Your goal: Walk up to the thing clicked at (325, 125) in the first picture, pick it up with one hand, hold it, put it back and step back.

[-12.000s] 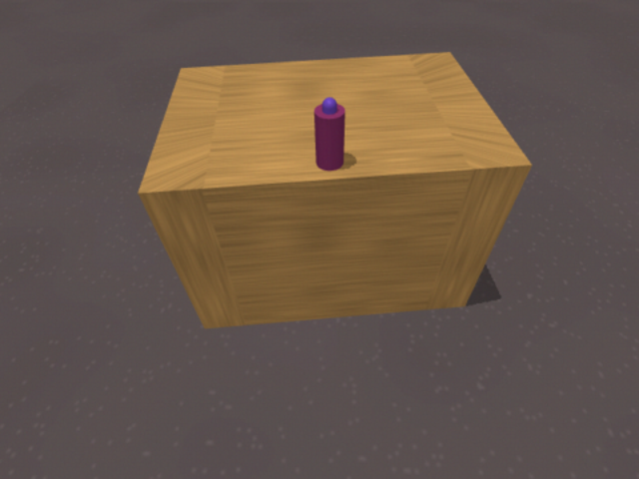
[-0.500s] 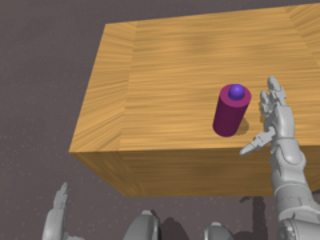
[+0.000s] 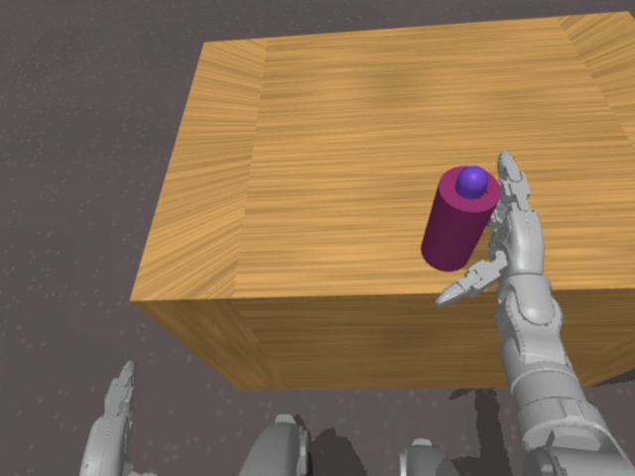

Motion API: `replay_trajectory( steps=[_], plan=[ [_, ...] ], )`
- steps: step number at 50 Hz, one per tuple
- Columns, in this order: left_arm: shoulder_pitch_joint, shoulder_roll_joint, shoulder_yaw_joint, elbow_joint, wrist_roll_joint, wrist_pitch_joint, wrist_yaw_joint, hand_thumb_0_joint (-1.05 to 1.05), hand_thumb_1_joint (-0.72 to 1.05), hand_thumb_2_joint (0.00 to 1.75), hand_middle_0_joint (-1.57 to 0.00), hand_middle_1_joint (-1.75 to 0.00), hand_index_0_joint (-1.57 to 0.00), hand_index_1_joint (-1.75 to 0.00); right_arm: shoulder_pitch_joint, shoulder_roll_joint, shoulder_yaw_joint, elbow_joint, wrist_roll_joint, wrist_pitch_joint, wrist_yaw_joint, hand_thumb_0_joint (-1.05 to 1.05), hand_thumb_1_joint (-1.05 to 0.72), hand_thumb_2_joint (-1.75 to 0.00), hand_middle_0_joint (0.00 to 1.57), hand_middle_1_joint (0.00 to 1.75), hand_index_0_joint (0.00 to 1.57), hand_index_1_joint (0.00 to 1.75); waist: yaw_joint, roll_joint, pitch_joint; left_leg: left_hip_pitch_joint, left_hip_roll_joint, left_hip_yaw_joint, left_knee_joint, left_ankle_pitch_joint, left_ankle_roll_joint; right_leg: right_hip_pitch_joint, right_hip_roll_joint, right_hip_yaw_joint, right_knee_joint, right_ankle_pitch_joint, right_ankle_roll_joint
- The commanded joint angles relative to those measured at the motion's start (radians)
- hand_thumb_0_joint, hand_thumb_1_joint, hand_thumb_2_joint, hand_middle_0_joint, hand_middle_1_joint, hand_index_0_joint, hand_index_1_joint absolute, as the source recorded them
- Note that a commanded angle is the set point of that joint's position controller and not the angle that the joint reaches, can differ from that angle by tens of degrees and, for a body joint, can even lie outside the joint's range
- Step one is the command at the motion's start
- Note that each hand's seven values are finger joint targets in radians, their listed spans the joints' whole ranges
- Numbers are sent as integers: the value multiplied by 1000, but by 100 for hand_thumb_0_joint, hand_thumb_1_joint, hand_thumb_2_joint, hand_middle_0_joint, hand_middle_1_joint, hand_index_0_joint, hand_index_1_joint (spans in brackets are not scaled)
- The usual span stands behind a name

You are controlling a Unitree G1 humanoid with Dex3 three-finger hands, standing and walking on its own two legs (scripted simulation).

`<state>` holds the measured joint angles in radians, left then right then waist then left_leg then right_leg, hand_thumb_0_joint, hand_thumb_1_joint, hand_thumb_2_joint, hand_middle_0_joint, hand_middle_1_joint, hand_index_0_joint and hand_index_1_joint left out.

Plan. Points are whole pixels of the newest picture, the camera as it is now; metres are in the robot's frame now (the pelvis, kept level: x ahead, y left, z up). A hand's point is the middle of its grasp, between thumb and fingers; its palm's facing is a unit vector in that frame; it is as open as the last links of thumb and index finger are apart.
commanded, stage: close in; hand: right
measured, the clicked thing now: (458, 216) +0.43 -0.13 +0.04
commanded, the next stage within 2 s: close in 0.16 s
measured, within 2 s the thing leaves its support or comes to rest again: leaves its support in 0.90 s
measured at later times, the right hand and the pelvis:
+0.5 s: hand (463, 228) +0.42 -0.14 +0.03, palm faces +0.03 +1.00 -0.01, open 16.2 cm; pelvis +0.01 +0.00 +0.00, yaw +0 degrees
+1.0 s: hand (472, 216) +0.43 -0.15 +0.04, palm faces +0.05 +1.00 +0.02, open 10.1 cm; pelvis +0.00 -0.01 +0.00, yaw +0 degrees
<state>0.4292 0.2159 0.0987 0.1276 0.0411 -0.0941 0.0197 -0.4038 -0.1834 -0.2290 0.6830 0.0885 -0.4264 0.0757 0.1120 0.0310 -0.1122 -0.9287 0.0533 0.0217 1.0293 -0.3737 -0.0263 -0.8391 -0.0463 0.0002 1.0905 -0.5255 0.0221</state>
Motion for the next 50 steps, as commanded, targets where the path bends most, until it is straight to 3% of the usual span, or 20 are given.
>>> replay_trajectory(
  steps=[1, 6, 8, 11, 13, 15, 17, 20, 23, 24, 25, 32, 36, 38, 40, 42, 44, 45, 46, 50],
  plan=[
    [-22, 154, 105, -201, -12, -44, 8, 0, -56, 6, -4, -4, -3, -5, -236, -80, 9, -196, 2, -49, -23, 0, 61, -5, 3, 7, 4, 7, -10, -7, -335, 319, -43, 0, -119, 140, 22, 69, 39, -3, -177, 196, -26],
    [-17, 140, 102, -190, -12, -37, 3, 0, -55, 5, -4, -5, -4, -5, -241, -99, -20, -197, -8, -69, -38, 0, 61, -7, 3, 9, 4, 9, -3, 38, -282, 307, -36, -17, -128, 117, 16, 29, 35, -5, -164, 161, -34],
    [-11, 153, 108, -247, -13, -28, 3, 0, -54, 5, -4, -4, -4, -5, -289, -155, -51, -312, -9, -88, -47, 0, 61, -7, 4, 9, 5, 9, -18, 12, -389, 372, -33, -24, -124, 166, 15, 90, 40, -11, -163, 210, -30],
    [56, 109, 69, -223, -13, -17, 0, 0, -54, 5, -4, -5, -4, -5, -304, -100, 15, -342, -8, -93, -43, 0, 61, -6, 3, 8, 4, 8, 2, -37, -393, 382, -36, -16, -112, 254, 18, 144, 46, -20, -159, 284, -24],
    [68, 118, 93, -135, -12, -14, 4, 0, -54, 5, -4, -5, -4, -5, -304, -94, 27, -312, -14, -78, -45, 0, 61, -7, 3, 8, 4, 8, -4, -99, -347, 313, -33, -20, -103, 233, 25, 127, 47, -22, -160, 273, -21],
    [37, 130, 104, -147, -8, -17, 8, 0, -58, 7, -5, -5, -3, -6, -368, -123, 18, -378, -23, -73, -49, 0, 61, -7, 19, 20, 20, 20, 5, -139, -387, 272, -37, -10, -89, 228, 29, 178, 37, -12, -162, 297, -14],
    [11, 102, 67, -144, -8, -18, 2, 0, -58, 8, -4, -4, -3, -6, -326, -45, 55, -274, -20, -52, -50, 0, 61, -13, 35, 31, 36, 31, 15, -100, -323, 223, -43, 4, -87, 193, 31, 159, 28, 6, -171, 294, -10],
    [-35, 155, 102, -206, -10, -18, 4, 0, -58, 8, -4, -4, -3, -5, -279, -58, 20, -170, -23, -41, -53, 0, 61, -16, 55, 38, 57, 38, 16, -24, -352, 245, -46, 15, -82, 186, 27, 147, 19, 31, -176, 291, -11],
    [-7, 178, 111, -239, -12, 0, 6, 0, -57, 7, -4, -4, -3, -5, -329, -136, -16, -141, -30, -39, -44, 0, 61, -22, 69, 47, 70, 47, 20, 12, -380, 309, -48, 17, -99, 207, 21, 138, 27, 21, -176, 301, -17],
    [-5, 193, 121, -278, -15, 0, 7, 0, -56, 7, -3, -4, -3, -5, -361, -209, -71, -177, -28, -45, -44, 0, 61, -24, 74, 51, 75, 52, 6, -2, -426, 353, -42, 9, -104, 227, 18, 142, 34, 9, -169, 300, -20],
    [35, 198, 139, -264, -18, 2, 5, 0, -57, 7, -3, -4, -3, -5, -366, -192, -66, -144, -25, -45, -39, 0, 60, -29, 78, 57, 80, 57, 29, 12, -431, 379, -40, 3, -103, 258, 19, 129, 38, 3, -162, 309, -24],
    [-32, 116, 61, -212, -9, -28, -12, 0, -56, 6, -4, -4, -3, -5, -471, -134, -39, -40, -18, -83, -7, 0, 47, -41, 92, 70, 93, 70, 27, -70, -263, 184, -40, -3, -87, 103, 33, 46, 32, 9, -165, 170, -23],
    [-13, 151, 82, -261, 4, -39, -7, 0, -55, 6, -4, -4, -4, -4, -531, -187, -44, -103, -36, -101, -2, 0, 39, -51, 98, 79, 99, 79, 34, -127, -441, 248, -44, -2, -65, 183, 33, 144, 32, 6, -142, 264, -11],
    [23, 169, 86, -286, 3, -32, -5, 0, -55, 6, -4, -4, -4, -4, -513, -247, -91, -129, -31, -89, -3, 0, 34, -60, 101, 86, 103, 86, 18, -145, -571, 337, -44, -3, -62, 276, 29, 193, 39, -2, -130, 365, -9],
    [108, 150, 64, -219, 1, -12, -12, 0, -55, 6, -4, -4, -3, -5, -440, -224, -90, -100, -16, -67, 5, 0, 29, -67, 110, 95, 112, 95, 6, -146, -532, 373, -46, 1, -64, 323, 29, 164, 46, -7, -131, 420, -4],
    [51, 165, 81, -283, -8, -11, -9, 0, -56, 6, -4, -4, -4, -5, -543, -219, -71, -218, -6, -66, 0, 0, 21, -73, 116, 100, 118, 100, 7, -143, -566, 370, -49, 4, -69, 304, 32, 195, 41, 1, -146, 421, -1],
    [8, 211, 128, -257, -9, -8, 2, 0, -57, 7, -4, -4, -3, -5, -518, -217, -82, -120, -3, -48, -12, 0, 10, -77, 123, 105, 124, 105, 18, -78, -443, 310, -52, 14, -87, 229, 30, 145, 35, 11, -165, 334, -9],
    [15, 226, 150, -208, -10, -8, 5, 0, -56, 6, -4, -5, -4, -5, -416, -136, -57, 64, 0, -27, -10, 0, 6, -81, 125, 108, 126, 108, 55, 9, -309, 246, -56, 20, -99, 179, 26, 75, 32, 17, -166, 263, -20],
    [9, 196, 119, -177, -11, -10, 2, 0, -55, 5, -5, -5, -4, -5, -423, -142, -67, 35, 0, -33, -13, 0, 6, -89, 124, 115, 127, 115, 41, 14, -249, 210, -53, 15, -100, 134, 26, 35, 26, 25, -174, 214, -23],
    [-61, 198, 129, -269, -12, -30, 5, 0, -57, 7, -6, -5, -5, -6, -524, -194, -54, -72, -26, -61, 4, 0, -5, -114, 117, 127, 121, 127, 41, 6, -363, 256, -48, 0, -117, 105, 26, 100, 26, 18, -180, 160, -31]
  ],
)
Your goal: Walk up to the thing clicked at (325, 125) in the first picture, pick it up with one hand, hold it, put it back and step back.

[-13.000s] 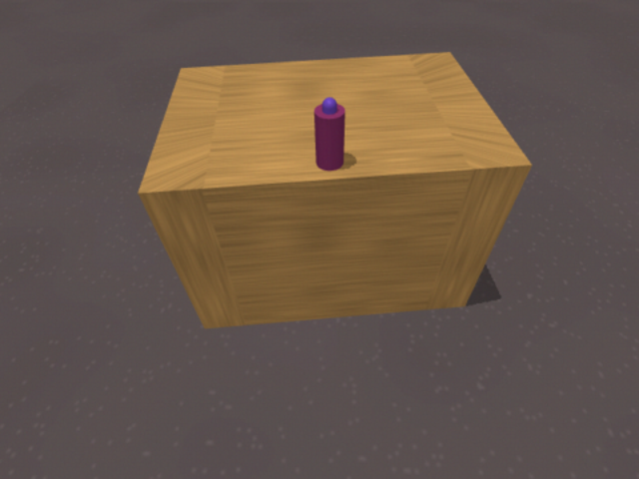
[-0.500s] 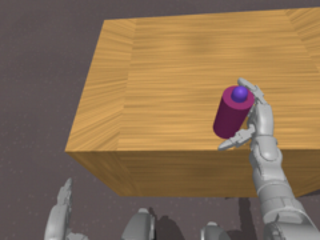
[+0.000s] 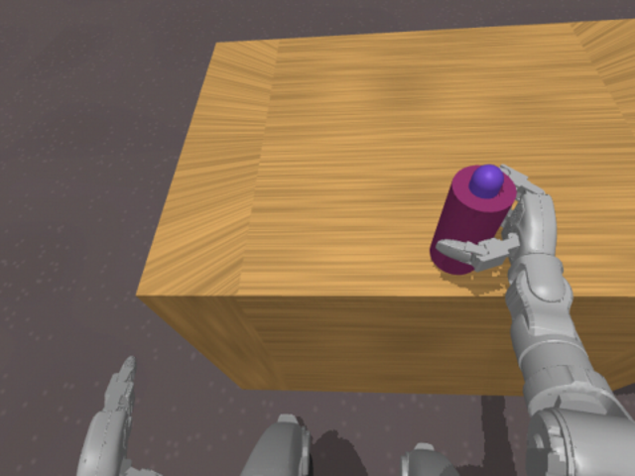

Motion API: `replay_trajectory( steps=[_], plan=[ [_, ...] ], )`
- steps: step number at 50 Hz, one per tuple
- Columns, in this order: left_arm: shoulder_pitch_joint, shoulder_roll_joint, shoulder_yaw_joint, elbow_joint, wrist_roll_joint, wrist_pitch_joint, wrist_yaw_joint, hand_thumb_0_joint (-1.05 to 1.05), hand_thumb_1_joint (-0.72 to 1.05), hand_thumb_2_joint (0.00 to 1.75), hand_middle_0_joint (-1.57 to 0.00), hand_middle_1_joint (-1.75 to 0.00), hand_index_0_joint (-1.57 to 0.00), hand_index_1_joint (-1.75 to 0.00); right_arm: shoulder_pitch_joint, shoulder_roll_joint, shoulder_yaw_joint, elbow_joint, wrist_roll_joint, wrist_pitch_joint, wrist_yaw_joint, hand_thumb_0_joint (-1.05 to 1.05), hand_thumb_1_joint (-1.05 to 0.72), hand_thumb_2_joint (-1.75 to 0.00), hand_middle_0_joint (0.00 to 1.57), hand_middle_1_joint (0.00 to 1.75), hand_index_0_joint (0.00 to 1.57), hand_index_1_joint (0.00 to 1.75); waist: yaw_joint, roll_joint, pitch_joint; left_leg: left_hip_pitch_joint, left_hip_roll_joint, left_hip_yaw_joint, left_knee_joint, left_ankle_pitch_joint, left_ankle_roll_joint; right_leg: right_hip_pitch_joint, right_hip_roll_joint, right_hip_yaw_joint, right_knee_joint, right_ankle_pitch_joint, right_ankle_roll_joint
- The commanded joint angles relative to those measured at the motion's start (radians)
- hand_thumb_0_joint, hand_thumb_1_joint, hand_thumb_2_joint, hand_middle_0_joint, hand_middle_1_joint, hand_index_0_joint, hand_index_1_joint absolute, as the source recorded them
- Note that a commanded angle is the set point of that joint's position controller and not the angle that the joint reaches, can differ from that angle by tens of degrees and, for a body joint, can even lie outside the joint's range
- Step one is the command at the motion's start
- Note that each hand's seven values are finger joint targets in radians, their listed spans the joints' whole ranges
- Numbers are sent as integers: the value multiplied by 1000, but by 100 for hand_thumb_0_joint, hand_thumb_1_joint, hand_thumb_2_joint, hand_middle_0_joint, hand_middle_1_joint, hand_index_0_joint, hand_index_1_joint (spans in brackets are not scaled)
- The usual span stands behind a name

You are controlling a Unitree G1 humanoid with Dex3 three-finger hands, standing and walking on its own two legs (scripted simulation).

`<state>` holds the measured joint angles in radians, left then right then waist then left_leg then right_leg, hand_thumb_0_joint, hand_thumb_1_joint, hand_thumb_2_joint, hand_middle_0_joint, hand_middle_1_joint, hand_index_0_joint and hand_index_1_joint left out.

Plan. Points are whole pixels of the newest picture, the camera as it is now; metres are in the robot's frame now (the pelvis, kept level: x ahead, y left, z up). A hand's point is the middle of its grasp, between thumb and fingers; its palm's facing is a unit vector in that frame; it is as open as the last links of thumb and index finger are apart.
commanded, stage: settle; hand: right
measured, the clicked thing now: (470, 217) +0.43 -0.13 +0.05
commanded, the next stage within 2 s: lift in 0.52 s
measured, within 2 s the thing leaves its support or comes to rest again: neither
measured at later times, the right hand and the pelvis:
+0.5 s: hand (469, 202) +0.43 -0.12 +0.08, palm faces -0.01 +1.00 +0.00, open 10.4 cm; pelvis +0.00 +0.00 +0.02, yaw +0 degrees
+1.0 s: hand (498, 168) +0.41 -0.13 +0.16, palm faces +0.06 +1.00 -0.01, open 10.5 cm; pelvis +0.02 +0.01 +0.05, yaw +0 degrees
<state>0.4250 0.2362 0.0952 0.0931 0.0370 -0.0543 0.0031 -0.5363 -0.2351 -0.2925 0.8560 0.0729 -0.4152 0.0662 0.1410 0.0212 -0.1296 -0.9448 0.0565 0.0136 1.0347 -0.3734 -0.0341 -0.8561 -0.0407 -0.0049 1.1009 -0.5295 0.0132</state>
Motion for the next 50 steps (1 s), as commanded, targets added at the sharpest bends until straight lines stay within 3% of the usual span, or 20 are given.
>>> replay_trajectory(
  steps=[1, 5, 6, 8, 11, 14, 16, 19, 22, 26, 31, 32, 35, 38, 39, 40, 43, 46, 49, 50],
  plan=[
    [-33, 158, 102, -234, -6, -70, 19, 0, -57, 6, -6, -5, -5, -6, -400, -148, 15, -267, -7, -76, 19, 0, -9, -117, 117, 128, 121, 128, -6, -10, -379, 321, -49, 8, -124, 129, 33, 122, 26, 14, -194, 189, -18],
    [44, 72, 19, -142, -12, -64, 11, 0, -56, 6, -5, -5, -5, -6, -379, -155, 12, -331, 10, -56, 34, 0, -5, -121, 117, 132, 122, 132, -38, -128, -444, 359, -46, 0, -118, 221, 35, 190, 40, -10, -191, 290, -6],
    [40, 116, 64, -153, -11, -66, 18, 0, -56, 6, -6, -5, -5, -6, -426, -167, 13, -416, 20, -56, 29, 0, -4, -119, 117, 131, 122, 131, -25, -154, -485, 360, -48, 4, -116, 230, 37, 228, 37, -5, -196, 302, -2],
    [38, 129, 78, -103, -7, -63, 22, 0, -56, 6, -6, -5, -5, -6, -445, -150, 24, -437, 25, -43, 8, 0, -7, -122, 122, 135, 126, 135, -29, -155, -422, 329, -52, 10, -124, 210, 41, 226, 35, 1, -211, 296, 2],
    [-51, 230, 170, -143, -9, -70, 41, 0, -57, 7, -5, -5, -5, -6, -372, -162, -2, -354, 19, -18, -25, 0, -9, -127, 126, 140, 131, 140, -20, -51, -373, 343, -54, 19, -158, 162, 34, 206, 30, 13, -238, 229, -11],
    [-47, 176, 139, -95, -17, -65, 42, 0, -56, 7, -5, -5, -4, -6, -346, -87, 58, -321, 14, -1, -25, 0, -6, -128, 128, 142, 133, 142, -14, 1, -309, 344, -53, 18, -180, 143, 31, 184, 26, 14, -254, 200, -17],
    [-37, 116, 74, -54, -18, -66, 35, 0, -56, 6, -5, -5, -4, -5, -320, -56, 72, -270, 18, 12, -12, 0, -3, -127, 127, 142, 132, 142, -28, 11, -267, 330, -54, 24, -183, 145, 32, 171, 24, 17, -262, 218, -17],
    [-75, 74, 30, -31, -19, -68, 29, 0, -56, 6, -5, -4, -4, -5, -347, -63, 87, -325, 25, 19, 13, 0, 5, -126, 124, 140, 130, 140, -50, -16, -307, 365, -49, 15, -186, 140, 34, 183, 27, 12, -272, 212, -15],
    [-54, 135, 80, -38, -19, -75, 41, 0, -56, 6, -5, -5, -4, -6, -389, -123, 47, -399, 35, 31, 13, 0, 0, -128, 126, 143, 131, 143, -39, -59, -409, 418, -48, 12, -191, 227, 32, 269, 31, 3, -271, 298, -10],
    [-60, 189, 138, -14, -26, -68, 53, 0, -57, 6, -5, -5, -4, -6, -385, -131, 40, -432, 41, 50, -19, 0, -7, -131, 128, 145, 133, 145, -35, -5, -380, 468, -47, 13, -217, 279, 28, 283, 37, -6, -283, 340, -15],
    [-68, 121, 100, 76, -28, -68, 53, 0, -57, 6, -4, -4, -3, -5, -378, -72, 73, -394, 35, 56, -37, 0, -7, -130, 128, 144, 132, 144, -35, 17, -252, 422, -43, 11, -249, 219, 26, 254, 34, -9, -309, 271, -24],
    [-81, 84, 62, 88, -26, -70, 48, 0, -54, 5, -4, -4, -4, -4, -359, -43, 102, -390, 33, 57, -31, 0, 1, -134, 123, 147, 130, 147, -45, -6, -243, 424, -40, 5, -251, 215, 28, 253, 35, -13, -312, 267, -23],
    [-130, 66, 31, 24, -28, -68, 40, 0, -54, 5, -4, -4, -4, -4, -316, -61, 97, -432, 27, 68, -23, 0, 15, -132, 119, 145, 126, 145, -79, -2, -325, 509, -37, -1, -263, 226, 28, 268, 37, -17, -329, 283, -20],
    [-125, 77, 21, -44, -34, -61, 44, 0, -53, 5, -4, -4, -4, -4, -295, -86, 90, -487, 31, 82, -33, 0, 12, -131, 120, 144, 127, 144, -91, -7, -412, 628, -37, 3, -274, 304, 24, 324, 44, -25, -348, 351, -11],
    [-74, 123, 58, -16, -36, -53, 50, 0, -53, 5, -4, -4, -4, -4, -269, -112, 59, -487, 39, 96, -38, 0, 9, -131, 121, 144, 127, 144, -90, -15, -409, 620, -39, 7, -280, 320, 26, 348, 45, -24, -355, 369, -11],
    [-60, 72, 15, -6, -36, -47, 48, 0, -53, 5, -4, -4, -4, -4, -303, -99, 83, -566, 41, 92, -39, 0, 7, -132, 123, 145, 129, 145, -92, -41, -385, 620, -41, 11, -284, 338, 28, 364, 45, -24, -365, 393, -7],
    [-38, 132, 76, 10, -40, -41, 61, 0, -53, 5, -4, -4, -4, -4, -301, -144, 48, -592, 47, 113, -60, 0, 8, -129, 122, 143, 128, 143, -75, -63, -354, 591, -44, 20, -301, 352, 32, 429, 38, -19, -385, 437, -3],
    [-55, 61, 21, 96, -44, -36, 60, 0, -54, 5, -4, -4, -4, -4, -277, -93, 80, -608, 58, 135, -60, 0, 9, -128, 121, 142, 127, 142, -85, -43, -216, 568, -37, 14, -338, 316, 30, 399, 39, -28, -412, 377, -12],
    [-103, 122, 81, 116, -46, -42, 64, 0, -54, 5, -4, -4, -4, -4, -206, -57, 118, -580, 62, 179, -40, 0, 13, -131, 121, 144, 127, 144, -78, -6, -184, 543, -45, 26, -359, 261, 30, 426, 26, -18, -450, 334, -14],
    [-114, 104, 62, 105, -48, -44, 61, 0, -54, 5, -4, -4, -4, -4, -195, -28, 154, -592, 62, 195, -27, 0, 11, -130, 121, 144, 128, 144, -75, -3, -172, 547, -47, 33, -365, 250, 28, 432, 22, -12, -466, 329, -12]
  ],
)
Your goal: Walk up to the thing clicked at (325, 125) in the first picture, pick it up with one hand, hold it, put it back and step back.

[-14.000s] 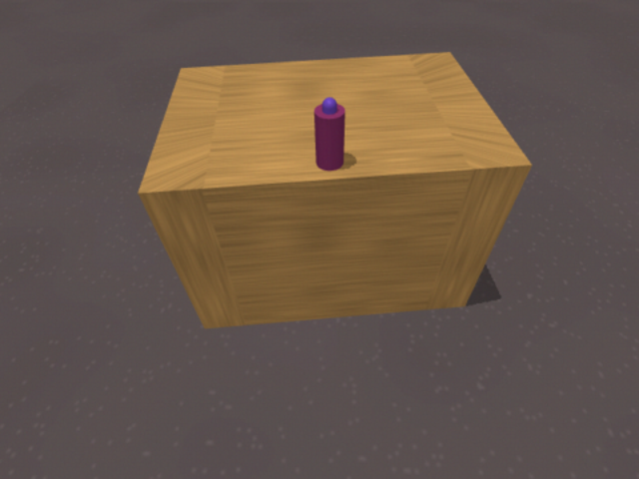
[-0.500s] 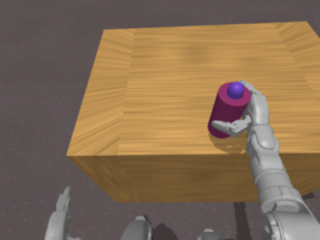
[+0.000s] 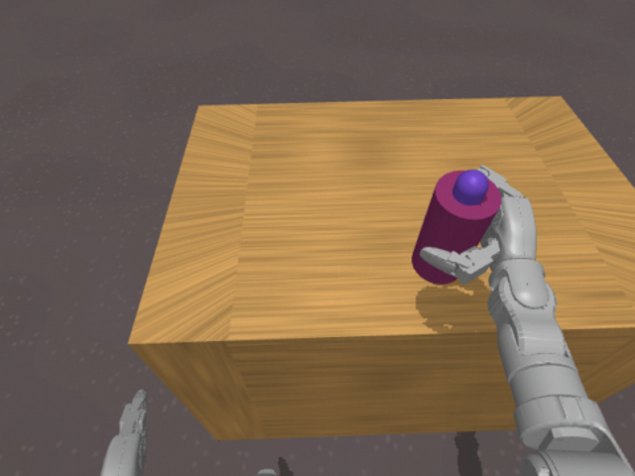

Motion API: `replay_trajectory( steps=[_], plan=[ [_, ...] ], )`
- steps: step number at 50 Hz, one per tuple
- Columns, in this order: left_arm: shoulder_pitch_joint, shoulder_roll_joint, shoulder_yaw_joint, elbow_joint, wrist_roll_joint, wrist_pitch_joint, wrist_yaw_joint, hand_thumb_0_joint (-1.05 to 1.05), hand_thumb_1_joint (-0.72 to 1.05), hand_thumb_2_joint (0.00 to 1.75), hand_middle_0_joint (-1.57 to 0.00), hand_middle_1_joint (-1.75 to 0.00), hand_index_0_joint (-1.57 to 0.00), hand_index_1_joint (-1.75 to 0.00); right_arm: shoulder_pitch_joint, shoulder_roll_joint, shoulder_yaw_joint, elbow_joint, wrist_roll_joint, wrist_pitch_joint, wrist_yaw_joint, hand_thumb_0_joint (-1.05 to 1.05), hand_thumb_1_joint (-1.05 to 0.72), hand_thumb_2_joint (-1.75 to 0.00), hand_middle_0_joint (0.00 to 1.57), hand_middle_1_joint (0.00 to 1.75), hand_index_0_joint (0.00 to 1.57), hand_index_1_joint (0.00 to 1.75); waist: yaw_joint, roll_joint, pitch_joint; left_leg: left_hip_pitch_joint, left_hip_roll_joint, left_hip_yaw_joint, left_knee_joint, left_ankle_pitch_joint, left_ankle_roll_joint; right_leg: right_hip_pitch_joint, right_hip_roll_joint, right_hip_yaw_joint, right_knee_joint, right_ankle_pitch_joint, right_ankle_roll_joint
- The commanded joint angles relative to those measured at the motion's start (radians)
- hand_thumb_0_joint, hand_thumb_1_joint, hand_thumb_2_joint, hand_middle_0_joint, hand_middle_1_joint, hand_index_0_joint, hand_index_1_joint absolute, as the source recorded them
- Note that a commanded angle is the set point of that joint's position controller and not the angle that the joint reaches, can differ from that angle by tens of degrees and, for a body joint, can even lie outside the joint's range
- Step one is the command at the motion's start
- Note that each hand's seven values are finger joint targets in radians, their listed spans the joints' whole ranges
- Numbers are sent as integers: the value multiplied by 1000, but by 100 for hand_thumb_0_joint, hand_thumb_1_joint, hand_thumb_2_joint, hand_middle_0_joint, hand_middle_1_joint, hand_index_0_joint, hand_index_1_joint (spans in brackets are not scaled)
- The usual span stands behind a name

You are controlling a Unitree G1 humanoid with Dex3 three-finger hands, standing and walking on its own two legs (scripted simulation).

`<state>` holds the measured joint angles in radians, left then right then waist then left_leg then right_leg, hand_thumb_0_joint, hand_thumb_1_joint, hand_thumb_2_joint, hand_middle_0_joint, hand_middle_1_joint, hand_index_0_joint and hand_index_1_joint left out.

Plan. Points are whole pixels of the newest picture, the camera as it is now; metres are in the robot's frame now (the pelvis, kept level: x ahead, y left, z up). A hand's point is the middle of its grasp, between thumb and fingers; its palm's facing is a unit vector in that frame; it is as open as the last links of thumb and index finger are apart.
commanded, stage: lift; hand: right
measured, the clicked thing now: (453, 225) +0.38 -0.13 +0.12
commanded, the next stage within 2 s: hold in 1.58 s
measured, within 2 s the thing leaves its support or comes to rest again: neither
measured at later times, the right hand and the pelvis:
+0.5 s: hand (477, 223) +0.36 -0.14 +0.15, palm faces +0.03 +1.00 -0.02, open 10.5 cm; pelvis +0.00 +0.00 +0.02, yaw +0 degrees
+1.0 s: hand (502, 217) +0.34 -0.16 +0.18, palm faces +0.04 +1.00 -0.03, open 10.5 cm; pelvis +0.01 +0.00 +0.03, yaw -1 degrees
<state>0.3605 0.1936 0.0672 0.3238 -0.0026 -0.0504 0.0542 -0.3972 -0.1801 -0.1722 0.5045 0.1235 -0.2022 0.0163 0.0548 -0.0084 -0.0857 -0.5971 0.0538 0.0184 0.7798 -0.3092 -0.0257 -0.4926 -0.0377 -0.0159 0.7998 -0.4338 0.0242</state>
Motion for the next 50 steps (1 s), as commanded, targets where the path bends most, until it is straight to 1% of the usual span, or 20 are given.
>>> replay_trajectory(
  steps=[1, 5, 8, 12, 14, 19, 20, 23, 24, 28, 30, 34, 35, 36, 39, 42, 45, 46, 48, 50],
  plan=[
    [-75, 159, 96, -150, -10, -49, 8, 0, -54, 5, -4, -4, -4, -4, -318, -95, 30, -257, 12, -7, 32, 0, 12, -129, 119, 142, 126, 142, 1, 25, -233, 220, -42, 28, -118, 181, 18, 75, 20, -2, -170, 229, -23],
    [-105, 145, 73, -112, -22, -50, 8, 0, -53, 5, -4, -4, -4, -4, -306, -111, -1, -339, 46, 29, 53, 0, 12, -126, 119, 141, 126, 141, -22, 55, -262, 283, -40, 35, -140, 227, 14, 121, 23, -1, -185, 280, -24],
    [-128, 177, 100, -102, -22, -52, 21, 0, -53, 5, -3, -4, -4, -4, -309, -163, -45, -371, 57, 49, 40, 0, 10, -125, 119, 139, 125, 139, -31, 62, -279, 321, -37, 34, -161, 221, 12, 148, 30, -5, -200, 265, -25],
    [-91, 110, 48, -51, -22, -49, 24, 0, -53, 5, -3, -4, -3, -4, -275, -134, -5, -474, 52, 60, 24, 0, 8, -125, 120, 139, 126, 139, -36, 9, -221, 319, -32, 29, -185, 229, 14, 170, 35, -19, -221, 267, -25],
    [-89, 129, 76, -1, -22, -45, 27, 0, -52, 4, -3, -4, -4, -4, -274, -156, -20, -480, 51, 75, 18, 0, 7, -125, 121, 140, 126, 140, -29, -11, -191, 309, -34, 30, -191, 228, 15, 177, 32, -20, -232, 267, -24],
    [-163, 113, 45, -30, -23, -52, 15, 0, -53, 4, -3, -4, -4, -4, -240, -120, 9, -503, 53, 131, 26, 0, 6, -127, 122, 142, 128, 142, -27, -3, -168, 328, -38, 39, -220, 205, 14, 180, 27, -10, -266, 252, -22],
    [-158, 123, 59, 15, -21, -48, 15, 0, -53, 4, -3, -4, -4, -4, -222, -143, -14, -494, 52, 140, 26, 0, 7, -127, 121, 142, 127, 142, -44, 1, -172, 338, -36, 39, -225, 203, 15, 184, 27, -11, -268, 250, -23],
    [-161, 163, 90, 7, -22, -58, 19, 0, -53, 4, -3, -4, -3, -4, -202, -156, -34, -500, 64, 162, 34, 0, 5, -127, 123, 142, 129, 142, -30, 38, -186, 358, -36, 43, -240, 206, 10, 205, 27, -7, -278, 250, -29],
    [-167, 130, 55, -5, -25, -62, 16, 0, -53, 4, -3, -4, -3, -4, -211, -148, -27, -552, 69, 162, 37, 0, 3, -128, 124, 144, 130, 144, -43, 49, -182, 366, -36, 47, -242, 215, 9, 213, 28, -8, -281, 263, -27],
    [-172, 191, 107, -16, -25, -70, 31, 0, -54, 5, -3, -4, -3, -4, -203, -165, -43, -553, 76, 180, 38, 0, 0, -128, 125, 143, 131, 143, -28, 81, -186, 375, -37, 48, -260, 214, 7, 239, 28, -6, -299, 257, -33],
    [-147, 126, 61, 43, -27, -69, 26, 0, -54, 5, -3, -4, -3, -4, -200, -157, -31, -564, 77, 182, 44, 0, -1, -128, 126, 144, 131, 144, -42, 43, -145, 369, -32, 45, -270, 202, 9, 233, 33, -11, -304, 247, -32],
    [-188, 156, 87, 58, -22, -83, 29, 0, -54, 5, -3, -4, -3, -4, -210, -159, -21, -596, 70, 202, 53, 0, 0, -129, 125, 143, 130, 143, -34, 2, -154, 376, -33, 48, -272, 239, 13, 262, 31, -8, -316, 287, -27],
    [-186, 135, 62, 66, -20, -86, 27, 0, -54, 5, -3, -4, -3, -4, -221, -138, 6, -617, 69, 206, 56, 0, 0, -128, 124, 143, 130, 143, -32, 5, -158, 380, -32, 46, -278, 236, 14, 266, 33, -8, -318, 284, -27],
    [-190, 104, 34, 93, -22, -88, 23, 0, -54, 5, -3, -4, -3, -4, -176, -150, -13, -568, 69, 214, 59, 0, -1, -128, 124, 142, 130, 142, -48, 9, -133, 391, -31, 48, -282, 236, 13, 247, 33, -7, -318, 287, -28],
    [-230, 178, 99, 84, -19, -99, 32, 0, -54, 5, -3, -4, -3, -4, -217, -188, -44, -628, 75, 220, 58, 0, -2, -131, 126, 145, 131, 145, -38, -2, -162, 399, -36, 52, -287, 233, 15, 274, 30, -3, -332, 286, -25],
    [-200, 131, 58, 111, -17, -104, 25, 0, -54, 5, -4, -4, -4, -4, -168, -174, -35, -658, 75, 231, 57, 0, -4, -130, 125, 144, 131, 144, -60, -15, -158, 431, -37, 58, -292, 240, 18, 270, 31, -1, -338, 302, -19],
    [-208, 151, 79, 118, -20, -103, 27, 0, -54, 5, -3, -4, -3, -4, -118, -182, -62, -613, 84, 252, 60, 0, -7, -130, 127, 144, 132, 144, -45, 23, -138, 423, -35, 54, -309, 236, 10, 273, 35, -7, -343, 284, -29],
    [-215, 117, 46, 130, -18, -103, 20, 0, -54, 5, -4, -4, -4, -4, -140, -165, -41, -661, 82, 256, 64, 0, -4, -131, 126, 145, 132, 145, -50, 13, -131, 418, -34, 55, -313, 228, 10, 273, 36, -8, -347, 276, -28],
    [-219, 155, 83, 156, -19, -105, 21, 0, -54, 5, -4, -4, -4, -4, -125, -185, -61, -621, 82, 274, 64, 0, -3, -132, 127, 146, 132, 146, -44, 10, -118, 413, -38, 59, -313, 245, 12, 282, 30, -3, -354, 296, -26],
    [-254, 173, 89, 122, -18, -114, 21, 0, -54, 5, -4, -4, -4, -4, -174, -175, -42, -682, 84, 282, 71, 0, -5, -131, 126, 145, 131, 145, -38, 17, -143, 417, -39, 61, -312, 264, 12, 306, 29, 0, -354, 321, -25]
  ],
)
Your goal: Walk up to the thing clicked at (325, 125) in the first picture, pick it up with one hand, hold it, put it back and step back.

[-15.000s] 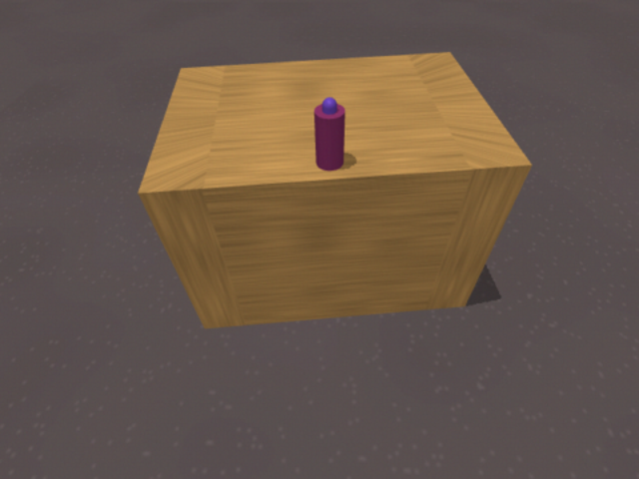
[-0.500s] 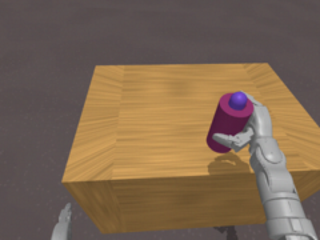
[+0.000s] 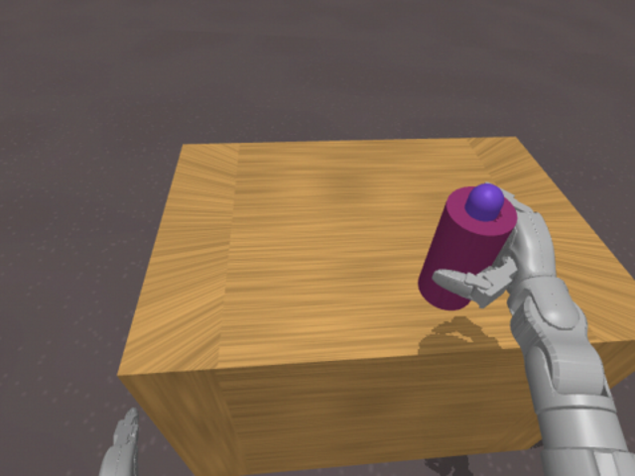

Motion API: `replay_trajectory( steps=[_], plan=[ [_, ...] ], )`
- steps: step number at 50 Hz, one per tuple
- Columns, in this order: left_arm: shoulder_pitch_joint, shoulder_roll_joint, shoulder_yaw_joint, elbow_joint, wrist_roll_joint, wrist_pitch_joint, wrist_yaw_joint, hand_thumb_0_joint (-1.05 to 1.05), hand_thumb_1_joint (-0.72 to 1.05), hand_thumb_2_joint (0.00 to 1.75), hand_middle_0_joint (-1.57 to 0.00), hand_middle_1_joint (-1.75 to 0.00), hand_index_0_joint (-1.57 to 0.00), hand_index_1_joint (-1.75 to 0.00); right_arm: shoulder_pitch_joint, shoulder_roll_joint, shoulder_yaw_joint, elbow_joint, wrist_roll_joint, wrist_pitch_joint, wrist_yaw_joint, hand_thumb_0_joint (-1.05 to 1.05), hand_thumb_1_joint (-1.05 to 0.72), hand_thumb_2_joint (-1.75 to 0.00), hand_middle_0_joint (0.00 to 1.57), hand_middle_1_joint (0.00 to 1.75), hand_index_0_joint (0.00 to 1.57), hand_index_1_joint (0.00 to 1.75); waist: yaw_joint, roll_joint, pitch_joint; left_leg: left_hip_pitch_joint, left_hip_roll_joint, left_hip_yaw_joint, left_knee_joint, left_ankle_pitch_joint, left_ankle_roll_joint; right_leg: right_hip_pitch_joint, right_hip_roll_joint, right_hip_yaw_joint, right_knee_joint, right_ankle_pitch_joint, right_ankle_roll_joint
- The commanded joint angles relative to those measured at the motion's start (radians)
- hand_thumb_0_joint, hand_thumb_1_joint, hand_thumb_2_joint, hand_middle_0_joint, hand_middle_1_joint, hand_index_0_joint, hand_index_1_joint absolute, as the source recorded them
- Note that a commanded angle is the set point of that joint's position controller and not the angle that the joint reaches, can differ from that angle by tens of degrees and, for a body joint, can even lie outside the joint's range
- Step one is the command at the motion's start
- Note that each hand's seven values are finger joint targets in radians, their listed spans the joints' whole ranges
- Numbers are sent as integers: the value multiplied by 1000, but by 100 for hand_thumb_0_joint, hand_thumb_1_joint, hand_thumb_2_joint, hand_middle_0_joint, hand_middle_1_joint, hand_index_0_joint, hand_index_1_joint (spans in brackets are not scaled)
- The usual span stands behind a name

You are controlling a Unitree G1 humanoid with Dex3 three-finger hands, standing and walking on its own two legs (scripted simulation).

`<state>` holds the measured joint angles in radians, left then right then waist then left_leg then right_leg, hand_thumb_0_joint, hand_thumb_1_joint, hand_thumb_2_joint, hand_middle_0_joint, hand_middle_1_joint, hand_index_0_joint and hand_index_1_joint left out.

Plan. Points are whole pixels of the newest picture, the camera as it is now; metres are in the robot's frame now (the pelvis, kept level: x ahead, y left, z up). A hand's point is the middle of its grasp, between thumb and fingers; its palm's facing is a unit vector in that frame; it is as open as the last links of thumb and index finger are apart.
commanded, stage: lift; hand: right
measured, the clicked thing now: (464, 245) +0.33 -0.14 +0.16
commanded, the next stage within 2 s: hold in 0.58 s
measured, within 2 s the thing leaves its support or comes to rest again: neither
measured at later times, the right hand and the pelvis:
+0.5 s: hand (481, 234) +0.33 -0.16 +0.17, palm faces +0.02 +1.00 -0.04, open 10.5 cm; pelvis +0.01 +0.00 +0.00, yaw +0 degrees
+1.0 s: hand (490, 225) +0.32 -0.16 +0.20, palm faces -0.01 +1.00 -0.04, open 10.4 cm; pelvis +0.00 +0.00 +0.00, yaw -1 degrees
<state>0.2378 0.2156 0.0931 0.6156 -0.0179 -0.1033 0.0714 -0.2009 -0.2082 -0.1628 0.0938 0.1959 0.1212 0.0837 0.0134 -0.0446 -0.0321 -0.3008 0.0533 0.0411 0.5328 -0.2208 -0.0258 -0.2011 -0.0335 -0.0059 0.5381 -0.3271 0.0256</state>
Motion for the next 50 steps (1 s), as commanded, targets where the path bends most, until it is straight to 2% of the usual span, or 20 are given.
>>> replay_trajectory(
  steps=[1, 2, 6, 11, 13, 16, 17, 20, 22, 26, 28, 32, 34, 36, 38, 39, 40, 44, 47, 50],
  plan=[
    [-114, 159, 75, -144, -4, -63, 5, 0, -54, 5, -4, -4, -4, -4, -359, -156, -60, -242, 12, -35, 5, 0, -4, -131, 126, 145, 131, 145, 3, 52, -189, 122, -42, 41, -64, 179, 14, 13, 20, -6, -96, 229, -24],
    [-134, 131, 49, -138, -4, -67, 2, 0, -55, 5, -4, -4, -4, -5, -377, -141, -47, -286, 16, -36, 9, 0, -6, -131, 126, 144, 131, 144, -6, 46, -181, 127, -37, 41, -69, 172, 14, 11, 24, -7, -95, 218, -25],
    [-142, 133, 42, -158, -3, -83, 9, 0, -54, 5, -4, -5, -4, -5, -370, -166, -78, -285, 23, -31, 14, 0, -7, -130, 125, 143, 130, 143, -7, 81, -215, 154, -35, 40, -79, 159, 10, 27, 28, -8, -97, 200, -31],
    [-119, 147, 61, -117, -2, -82, 9, 0, -54, 5, -4, -5, -4, -5, -349, -168, -83, -298, 23, 0, 16, 0, -6, -129, 124, 142, 129, 142, -9, 55, -198, 150, -32, 39, -83, 177, 11, 32, 34, -13, -101, 216, -30],
    [-124, 104, 24, -89, -7, -80, -2, 0, -55, 6, -4, -5, -4, -5, -327, -162, -83, -303, 26, 19, 21, 0, -6, -129, 124, 142, 129, 142, -21, 30, -157, 140, -32, 40, -91, 159, 12, 10, 35, -14, -109, 201, -29],
    [-149, 130, 50, -108, -6, -82, -9, 0, -54, 5, -4, -5, -4, -5, -352, -172, -81, -326, 22, 35, 28, 0, -6, -129, 123, 142, 129, 142, -8, 27, -191, 154, -35, 43, -82, 208, 14, 33, 31, -10, -102, 254, -25],
    [-138, 164, 72, -119, -4, -83, -8, 0, -54, 5, -4, -4, -4, -4, -344, -190, -101, -317, 21, 44, 27, 0, -5, -129, 123, 142, 129, 142, -7, 44, -209, 163, -40, 47, -78, 224, 14, 39, 25, -5, -104, 280, -23],
    [-148, 116, 34, -108, -9, -86, -16, 0, -55, 5, -4, -5, -4, -5, -379, -174, -88, -364, 28, 53, 32, 0, -6, -128, 123, 141, 128, 141, -16, 15, -200, 159, -44, 50, -75, 221, 20, 53, 20, -2, -103, 308, -18],
    [-159, 148, 60, -133, -10, -95, -9, 0, -55, 5, -4, -5, -4, -5, -364, -184, -103, -362, 35, 60, 32, 0, -8, -128, 123, 140, 128, 140, -7, 46, -200, 160, -43, 51, -80, 218, 15, 55, 23, -2, -104, 292, -23],
    [-148, 143, 54, -119, -9, -96, -10, 0, -55, 6, -4, -5, -4, -5, -357, -193, -112, -390, 37, 81, 38, 0, -10, -127, 123, 140, 128, 140, -12, 58, -197, 159, -36, 45, -85, 210, 9, 54, 34, -10, -102, 255, -31],
    [-141, 168, 77, -111, -7, -92, -11, 0, -54, 5, -4, -5, -4, -5, -360, -200, -116, -387, 36, 95, 39, 0, -7, -128, 122, 140, 127, 140, -11, 45, -196, 160, -36, 47, -85, 214, 13, 58, 32, -8, -106, 264, -27],
    [-160, 162, 77, -94, -11, -90, -15, 0, -54, 5, -4, -5, -4, -5, -367, -198, -121, -410, 42, 125, 48, 0, -8, -126, 121, 138, 126, 138, -15, 51, -161, 142, -33, 47, -101, 154, 9, 37, 38, -9, -114, 201, -32],
    [-166, 152, 67, -85, -13, -92, -19, 0, -54, 5, -4, -5, -4, -5, -334, -201, -132, -346, 42, 145, 51, 0, -6, -126, 121, 138, 126, 138, -24, 67, -159, 156, -36, 51, -101, 157, 10, 28, 34, -3, -117, 210, -31],
    [-183, 138, 53, -91, -14, -96, -26, 0, -54, 5, -4, -4, -4, -4, -394, -196, -119, -419, 44, 153, 53, 0, -3, -124, 120, 137, 125, 137, -25, 43, -158, 148, -34, 49, -101, 135, 10, 22, 37, -5, -121, 185, -31],
    [-177, 122, 42, -57, -16, -92, -29, 0, -54, 5, -4, -4, -4, -4, -380, -195, -112, -424, 42, 163, 58, 0, -3, -125, 121, 138, 126, 138, -25, 24, -152, 137, -37, 49, -100, 131, 13, 24, 36, -3, -124, 187, -29],
    [-167, 143, 59, -47, -16, -95, -29, 0, -54, 5, -4, -4, -4, -4, -368, -189, -110, -402, 45, 170, 62, 0, -4, -125, 121, 138, 126, 138, -14, 37, -155, 136, -42, 53, -101, 122, 13, 24, 32, 2, -130, 177, -30],
    [-173, 166, 73, -43, -16, -99, -29, 0, -54, 5, -4, -4, -4, -4, -336, -214, -137, -383, 46, 177, 63, 0, -3, -126, 122, 139, 127, 139, -24, 32, -151, 140, -44, 56, -97, 125, 15, 20, 30, 5, -132, 184, -27],
    [-167, 152, 66, -55, -16, -107, -31, 0, -55, 5, -4, -4, -4, -4, -386, -198, -120, -447, 54, 184, 68, 0, -5, -126, 123, 139, 128, 139, -16, 38, -210, 162, -40, 50, -86, 190, 14, 51, 31, 2, -108, 254, -26],
    [-171, 166, 74, -58, -16, -109, -26, 0, -55, 5, -4, -4, -4, -4, -365, -218, -151, -414, 60, 195, 64, 0, -7, -128, 125, 142, 130, 142, -26, 56, -214, 169, -40, 52, -83, 219, 14, 56, 29, 4, -100, 291, -25],
    [-174, 145, 54, -57, -17, -110, -29, 0, -55, 6, -4, -4, -3, -4, -380, -208, -132, -423, 52, 199, 60, 0, -7, -128, 125, 142, 130, 142, -23, 29, -201, 154, -40, 49, -82, 212, 16, 57, 30, 1, -103, 289, -23]
  ],
)
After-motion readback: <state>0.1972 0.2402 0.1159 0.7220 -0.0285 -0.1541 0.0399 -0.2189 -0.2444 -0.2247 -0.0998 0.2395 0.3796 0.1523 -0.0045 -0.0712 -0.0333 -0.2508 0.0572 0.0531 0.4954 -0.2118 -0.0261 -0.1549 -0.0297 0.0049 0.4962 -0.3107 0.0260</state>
